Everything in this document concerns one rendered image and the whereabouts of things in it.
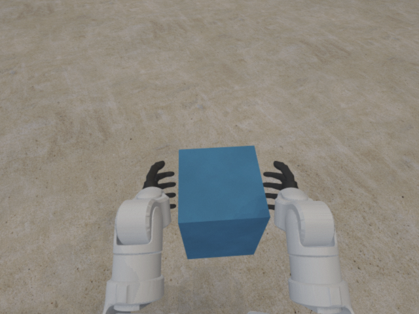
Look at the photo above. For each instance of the left robot forearm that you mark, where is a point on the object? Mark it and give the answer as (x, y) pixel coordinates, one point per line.
(136, 275)

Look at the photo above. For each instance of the carton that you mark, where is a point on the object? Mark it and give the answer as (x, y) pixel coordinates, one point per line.
(222, 206)

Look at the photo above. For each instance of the right robot forearm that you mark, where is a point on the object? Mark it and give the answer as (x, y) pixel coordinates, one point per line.
(316, 280)

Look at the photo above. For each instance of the right robot hand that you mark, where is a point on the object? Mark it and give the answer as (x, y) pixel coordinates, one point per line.
(286, 177)

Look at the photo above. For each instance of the left robot hand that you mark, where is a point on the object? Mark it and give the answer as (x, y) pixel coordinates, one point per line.
(152, 179)

